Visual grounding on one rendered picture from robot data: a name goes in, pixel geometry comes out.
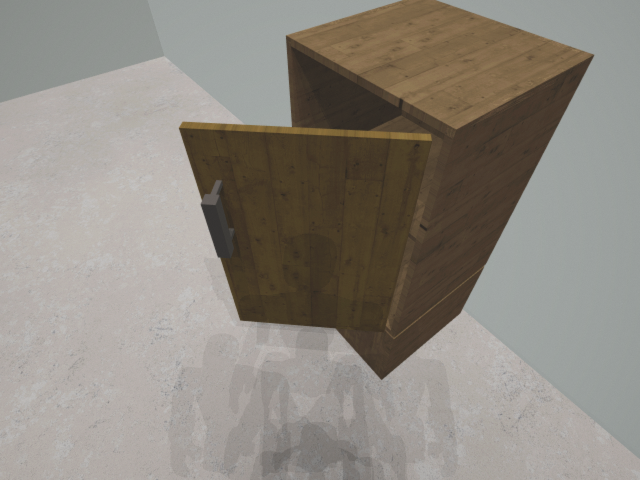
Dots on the cupboard door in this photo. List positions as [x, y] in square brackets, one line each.
[321, 217]

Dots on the handle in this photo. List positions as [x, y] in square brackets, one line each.
[216, 221]

